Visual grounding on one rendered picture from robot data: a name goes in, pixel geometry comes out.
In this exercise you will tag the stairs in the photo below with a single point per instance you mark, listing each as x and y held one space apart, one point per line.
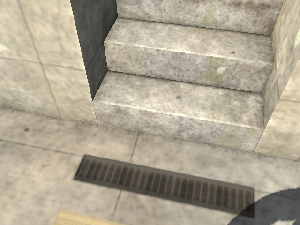
192 70

